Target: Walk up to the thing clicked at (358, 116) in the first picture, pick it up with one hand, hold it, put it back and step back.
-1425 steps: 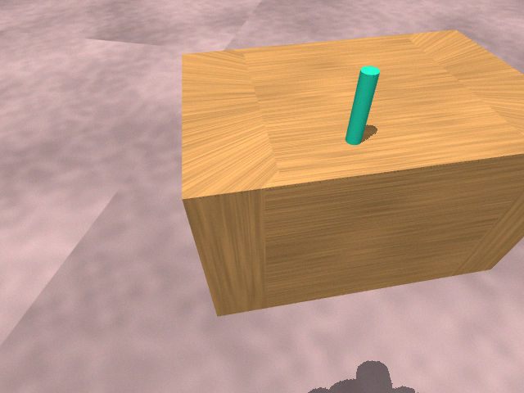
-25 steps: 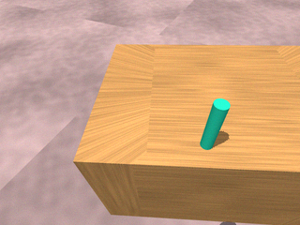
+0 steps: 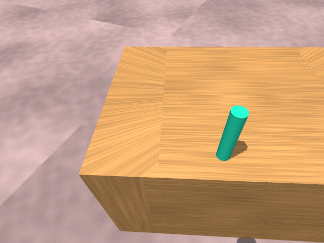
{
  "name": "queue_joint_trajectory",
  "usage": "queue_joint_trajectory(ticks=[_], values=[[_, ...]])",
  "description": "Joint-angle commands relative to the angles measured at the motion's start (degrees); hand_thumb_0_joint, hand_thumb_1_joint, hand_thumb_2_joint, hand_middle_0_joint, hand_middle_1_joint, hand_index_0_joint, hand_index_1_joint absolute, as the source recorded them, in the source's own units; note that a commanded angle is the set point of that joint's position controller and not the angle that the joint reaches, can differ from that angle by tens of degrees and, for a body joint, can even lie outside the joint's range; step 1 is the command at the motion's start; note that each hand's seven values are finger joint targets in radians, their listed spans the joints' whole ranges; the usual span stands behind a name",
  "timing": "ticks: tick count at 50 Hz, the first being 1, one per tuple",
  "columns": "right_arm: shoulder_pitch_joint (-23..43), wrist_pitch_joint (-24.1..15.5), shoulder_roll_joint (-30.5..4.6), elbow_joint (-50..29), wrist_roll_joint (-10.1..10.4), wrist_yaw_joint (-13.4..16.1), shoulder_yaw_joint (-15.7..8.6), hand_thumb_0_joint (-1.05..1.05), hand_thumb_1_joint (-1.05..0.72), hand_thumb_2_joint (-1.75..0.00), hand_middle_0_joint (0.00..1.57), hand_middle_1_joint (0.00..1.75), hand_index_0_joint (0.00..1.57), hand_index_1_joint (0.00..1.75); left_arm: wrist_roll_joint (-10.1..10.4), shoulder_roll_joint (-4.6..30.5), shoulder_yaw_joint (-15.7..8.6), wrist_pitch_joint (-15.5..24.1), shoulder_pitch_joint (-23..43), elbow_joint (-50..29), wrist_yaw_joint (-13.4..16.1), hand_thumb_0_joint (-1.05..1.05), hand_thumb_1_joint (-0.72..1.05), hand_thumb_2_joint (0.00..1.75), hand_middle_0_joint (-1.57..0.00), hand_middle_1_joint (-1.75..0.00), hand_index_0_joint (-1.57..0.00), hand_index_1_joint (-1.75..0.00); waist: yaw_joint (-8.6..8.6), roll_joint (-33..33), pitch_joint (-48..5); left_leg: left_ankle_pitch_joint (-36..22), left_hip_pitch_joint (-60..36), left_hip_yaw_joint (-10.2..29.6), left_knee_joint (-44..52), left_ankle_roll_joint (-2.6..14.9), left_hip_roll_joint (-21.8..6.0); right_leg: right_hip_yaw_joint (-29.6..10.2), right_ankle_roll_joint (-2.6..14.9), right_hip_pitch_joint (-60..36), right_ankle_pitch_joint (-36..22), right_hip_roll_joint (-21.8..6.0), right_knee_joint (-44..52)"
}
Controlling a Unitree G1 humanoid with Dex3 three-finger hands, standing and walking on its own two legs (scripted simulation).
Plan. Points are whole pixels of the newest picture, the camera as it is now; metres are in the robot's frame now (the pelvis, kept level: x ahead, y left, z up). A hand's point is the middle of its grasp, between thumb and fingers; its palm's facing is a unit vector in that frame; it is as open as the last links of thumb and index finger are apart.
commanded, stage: stand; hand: right
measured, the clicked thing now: (230, 136) +0.40 -0.17 +0.02
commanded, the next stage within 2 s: step back in 0.30 s
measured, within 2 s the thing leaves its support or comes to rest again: neither
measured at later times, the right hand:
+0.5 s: hand out of the picture +0.06 -0.26 -0.17, palm faces -0.03 +0.93 -0.38, open 7.4 cm
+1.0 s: hand out of the picture -0.05 -0.22 -0.16, palm faces +0.04 +0.91 -0.40, open 7.4 cm
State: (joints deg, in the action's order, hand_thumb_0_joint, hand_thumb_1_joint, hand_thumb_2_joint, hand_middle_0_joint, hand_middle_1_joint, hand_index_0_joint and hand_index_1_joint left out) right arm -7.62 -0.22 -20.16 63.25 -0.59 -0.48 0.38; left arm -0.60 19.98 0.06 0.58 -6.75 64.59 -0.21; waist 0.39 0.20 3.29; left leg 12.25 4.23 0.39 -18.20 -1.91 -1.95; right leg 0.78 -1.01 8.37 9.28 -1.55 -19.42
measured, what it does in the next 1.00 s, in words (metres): walks backwards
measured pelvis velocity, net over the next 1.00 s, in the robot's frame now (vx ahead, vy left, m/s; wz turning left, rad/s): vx -0.13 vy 0.05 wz -0.09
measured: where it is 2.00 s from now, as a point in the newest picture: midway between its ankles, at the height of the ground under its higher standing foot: outside the picture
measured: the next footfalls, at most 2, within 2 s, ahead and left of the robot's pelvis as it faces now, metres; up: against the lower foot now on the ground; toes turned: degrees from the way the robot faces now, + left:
right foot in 1.06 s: -0.12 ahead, -0.08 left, +0.00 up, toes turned -2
left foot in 1.40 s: -0.20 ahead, +0.16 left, +0.00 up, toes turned -3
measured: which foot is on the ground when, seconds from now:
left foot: down 0.00-1.00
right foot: down 0.00-0.62, up 0.64-1.00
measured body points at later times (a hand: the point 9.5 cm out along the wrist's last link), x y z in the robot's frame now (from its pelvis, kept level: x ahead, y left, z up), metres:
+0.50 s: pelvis -0.03 +0.01 -0.01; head +0.03 +0.01 +0.43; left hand +0.07 +0.32 -0.14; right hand +0.06 -0.31 -0.14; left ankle -0.04 +0.14 -0.73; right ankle +0.01 -0.13 -0.75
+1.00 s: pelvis -0.13 +0.05 -0.02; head -0.05 +0.06 +0.42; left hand +0.00 +0.35 -0.16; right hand -0.06 -0.27 -0.14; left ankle -0.08 +0.15 -0.75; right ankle -0.16 -0.08 -0.72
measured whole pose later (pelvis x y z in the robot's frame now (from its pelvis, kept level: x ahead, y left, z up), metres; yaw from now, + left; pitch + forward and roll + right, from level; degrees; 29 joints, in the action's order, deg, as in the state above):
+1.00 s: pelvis -0.13 +0.05 -0.02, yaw -5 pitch -2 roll +0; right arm -8.2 1.5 -20.3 48.6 -1.2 0.9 -2.3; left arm -1.1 22.3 -3.6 -3.7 -7.6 49.8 0.5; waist -0.2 -1.7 12.1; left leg 15.4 19.1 -3.8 -36.1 2.0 -1.1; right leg -5.9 -0.7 18.2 27.4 3.3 -48.0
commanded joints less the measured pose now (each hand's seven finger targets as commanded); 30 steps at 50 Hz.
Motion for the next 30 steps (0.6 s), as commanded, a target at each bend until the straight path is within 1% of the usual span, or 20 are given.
queue_joint_trajectory(ticks=[1,5,8,14,15,16,17,18,19,20,21,22,23,24,25,26,27,28,29,30], values=[[1.6,-1.1,-12.1,-3.1,0.0,1.0,-2.7,0.00,-0.90,-0.90,0.20,0.30,0.20,0.30,0.1,12.6,-2.5,1.1,1.4,-3.2,0.6,0.00,0.90,0.90,-0.20,-0.30,-0.20,-0.30,-0.29,-0.4,-4.6,-8.6,1.3,3.5,2.8,2.52,-5.6,-4.3,2.14,-2.8,-9.3,-6.0,2.0],[1.3,-1.2,-12.0,-3.0,0.0,0.9,-2.4,0.00,-0.90,-0.90,0.20,0.30,0.20,0.30,0.1,12.3,-2.5,1.1,1.4,-3.1,0.5,0.00,0.90,0.90,-0.20,-0.30,-0.20,-0.30,-0.28,0.5,-4.5,-8.0,2.2,3.4,3.0,2.66,-5.5,-4.6,2.10,-3.8,-9.8,-6.2,2.1],[1.9,-1.2,-12.2,-3.2,0.0,0.9,-2.6,0.00,-0.90,-0.90,0.20,0.30,0.20,0.30,0.1,12.5,-2.6,1.0,1.4,-3.1,0.6,0.00,0.90,0.90,-0.20,-0.30,-0.20,-0.30,-0.06,0.1,-3.8,-7.8,1.5,3.6,3.2,2.53,-5.6,-4.4,2.11,-2.6,-8.0,-5.9,2.2],[1.5,-1.3,-12.3,-3.3,-0.1,1.0,-2.6,0.00,-0.90,-0.90,0.20,0.30,0.20,0.30,0.0,12.5,-2.6,0.9,1.3,-3.4,0.6,0.00,0.90,0.90,-0.20,-0.30,-0.20,-0.30,-0.21,0.5,-4.9,-8.1,1.5,3.3,3.0,2.70,-5.8,-4.7,2.15,-3.3,-9.3,-6.2,1.7],[3.5,-0.2,-15.5,-3.8,0.7,0.8,-4.1,0.00,-0.90,-0.90,0.20,0.30,0.20,0.30,1.0,16.2,-5.0,0.2,2.6,-5.0,0.8,0.00,0.90,0.90,-0.20,-0.30,-0.20,-0.30,0.48,-0.5,1.4,-17.0,5.5,4.0,-2.6,4.34,-4.9,-4.5,2.34,1.1,-18.0,-5.2,-3.2],[2.4,0.1,-14.7,-4.7,1.1,0.8,-4.2,0.00,-0.90,-0.90,0.20,0.30,0.20,0.30,1.2,15.7,-5.2,0.1,1.6,-5.9,1.1,0.00,0.90,0.90,-0.20,-0.30,-0.20,-0.30,0.26,-0.9,-1.1,-20.9,4.3,3.0,-5.0,4.74,-5.2,-3.8,3.07,0.3,-20.8,-5.3,-4.5],[1.9,0.4,-14.7,-5.1,1.4,0.7,-4.3,0.00,-0.90,-0.90,0.20,0.30,0.20,0.30,1.2,15.4,-5.2,-0.1,1.5,-6.6,1.1,0.00,0.90,0.90,-0.20,-0.30,-0.20,-0.30,-0.04,-0.6,-3.3,-21.8,4.1,2.8,-6.7,5.27,-4.8,-4.2,3.66,-0.1,-22.2,-5.4,-5.6],[1.4,0.6,-14.2,-5.6,1.4,0.7,-4.5,0.00,-0.90,-0.90,0.20,0.30,0.20,0.30,1.2,15.2,-5.4,-0.2,1.3,-7.4,1.2,0.00,0.90,0.90,-0.20,-0.30,-0.20,-0.30,-0.05,-1.2,-5.8,-21.6,3.3,2.3,-9.0,5.36,-4.4,-4.5,4.76,-0.6,-22.4,-5.9,-6.1],[1.1,0.9,-14.1,-6.2,1.4,0.7,-4.9,0.00,-0.90,-0.90,0.20,0.30,0.20,0.30,1.1,15.4,-5.7,-0.5,2.0,-8.3,1.2,0.00,0.90,0.90,-0.20,-0.30,-0.20,-0.30,-0.39,-1.8,-7.8,-19.5,3.5,1.7,-11.8,5.25,-3.4,-5.2,6.13,-0.7,-22.7,-6.9,-6.2],[1.0,1.2,-14.0,-6.9,1.4,0.7,-5.1,0.00,-0.90,-0.90,0.20,0.30,0.20,0.30,0.9,15.8,-5.8,-0.7,2.6,-9.3,1.2,0.00,0.90,0.90,-0.20,-0.30,-0.20,-0.30,-0.54,-2.8,-9.0,-15.8,4.2,0.9,-14.9,5.14,-2.0,-7.0,7.51,-0.3,-22.6,-8.8,-5.6],[1.0,1.6,-13.3,-7.3,1.4,0.7,-5.0,0.00,-0.90,-0.90,0.20,0.30,0.20,0.30,0.9,16.7,-6.1,-1.0,2.9,-10.0,1.2,0.00,0.90,0.90,-0.20,-0.30,-0.20,-0.30,-0.19,-4.7,-8.8,-11.8,5.0,0.0,-18.6,4.71,0.0,-9.8,9.49,1.7,-22.3,-11.3,-4.5],[0.8,2.1,-13.1,-8.0,1.4,0.6,-5.2,0.00,-0.90,-0.90,0.20,0.30,0.20,0.30,0.4,17.8,-6.3,-1.2,3.8,-11.0,1.2,0.00,0.90,0.90,-0.20,-0.30,-0.20,-0.30,-0.12,-7.8,-8.2,-1.9,6.5,-0.7,-24.5,4.39,2.7,-13.2,12.21,3.5,-21.3,-14.5,-2.8],[-0.4,2.7,-12.5,-8.5,1.1,0.5,-5.4,0.00,-0.90,-0.90,0.20,0.30,0.20,0.30,-0.2,18.3,-6.5,-1.3,5.2,-12.3,1.4,0.00,0.90,0.90,-0.20,-0.30,-0.20,-0.30,-0.37,-11.5,-7.3,14.3,9.9,-0.3,-31.5,4.51,4.7,-16.3,15.20,4.8,-20.2,-18.2,-1.4],[-1.8,3.2,-12.7,-9.0,0.9,0.3,-5.6,0.00,-0.90,-0.90,0.20,0.30,0.20,0.30,-1.0,18.9,-6.8,-1.3,5.6,-13.4,1.4,0.00,0.90,0.90,-0.20,-0.30,-0.20,-0.30,-0.36,-12.3,-7.0,20.4,10.8,2.7,-36.6,4.97,3.5,-17.7,17.06,7.2,-18.5,-20.3,-1.7],[-3.0,3.3,-12.7,-9.5,1.1,0.1,-5.8,0.00,-0.90,-0.90,0.20,0.30,0.20,0.30,-1.1,18.5,-6.7,-1.3,7.2,-14.4,1.5,0.00,0.90,0.90,-0.20,-0.30,-0.20,-0.30,-1.48,-11.5,-6.9,20.8,10.7,5.5,-37.8,5.62,2.4,-15.3,16.50,8.8,-17.9,-19.3,-3.6],[-4.6,3.1,-12.8,-9.7,1.2,0.0,-6.0,0.00,-0.90,-0.90,0.20,0.30,0.20,0.30,-1.3,17.9,-6.5,-1.4,9.1,-15.4,1.7,0.00,0.90,0.90,-0.20,-0.30,-0.20,-0.30,-2.58,-12.1,-7.1,19.4,10.5,5.8,-36.1,5.85,1.5,-13.6,14.85,9.7,-18.7,-17.8,-5.8],[-5.8,2.9,-13.0,-9.6,1.3,0.0,-6.3,0.00,-0.90,-0.90,0.20,0.30,0.20,0.30,-1.4,17.3,-6.2,-1.6,9.6,-15.9,1.7,0.00,0.90,0.90,-0.20,-0.30,-0.20,-0.30,-2.71,-11.8,-7.3,16.7,10.5,4.0,-32.9,5.26,1.9,-11.8,13.57,9.7,-18.8,-15.9,-7.8],[-7.4,2.7,-13.2,-9.7,0.8,0.1,-6.6,0.00,-0.90,-0.90,0.20,0.30,0.20,0.30,-1.4,17.3,-6.0,-1.9,9.8,-16.7,1.8,0.00,0.90,0.90,-0.20,-0.30,-0.20,-0.30,-3.13,-11.5,-7.7,12.5,9.6,2.8,-26.5,4.81,1.9,-10.8,11.68,9.4,-17.6,-14.5,-10.5],[-9.0,2.2,-12.7,-9.0,0.3,0.3,-6.5,0.00,-0.90,-0.90,0.20,0.30,0.20,0.30,-0.9,16.6,-5.8,-2.4,10.0,-17.1,1.6,0.00,0.90,0.90,-0.20,-0.30,-0.20,-0.30,-3.81,-10.0,-7.2,6.2,9.3,0.4,-16.7,4.17,2.1,-9.5,9.82,8.4,-13.5,-12.5,-13.4],[-8.3,1.8,-13.6,-9.1,-0.5,0.4,-6.9,0.00,-0.90,-0.90,0.20,0.30,0.20,0.30,-0.4,15.1,-5.4,-3.0,8.3,-17.5,1.4,0.00,0.90,0.90,-0.20,-0.30,-0.20,-0.30,-3.10,-3.7,-5.9,-1.7,8.4,2.4,-8.0,4.19,0.9,-7.7,7.79,9.8,-6.7,-8.2,-18.7]])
